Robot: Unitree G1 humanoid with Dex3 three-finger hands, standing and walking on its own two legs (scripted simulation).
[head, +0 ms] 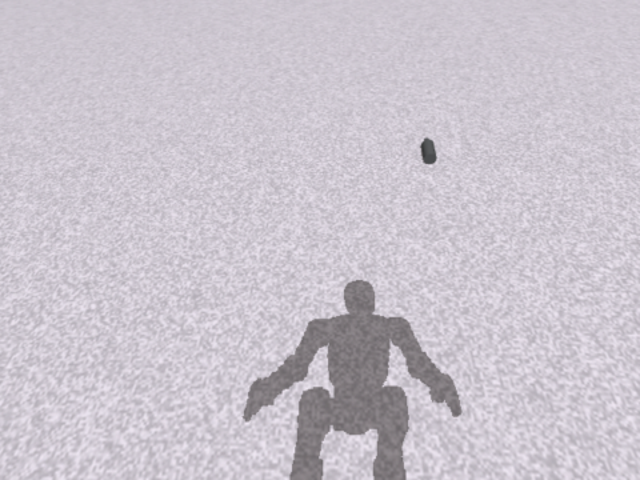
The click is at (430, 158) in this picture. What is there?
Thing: lying bottle
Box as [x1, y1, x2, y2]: [421, 138, 436, 163]
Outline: 425,138 421,144 423,158 426,163 431,163 436,158 433,143 428,138
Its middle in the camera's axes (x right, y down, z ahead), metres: +0.56 -0.44 +2.02
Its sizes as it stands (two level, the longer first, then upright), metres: 0.164 0.062 0.062
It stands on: the floor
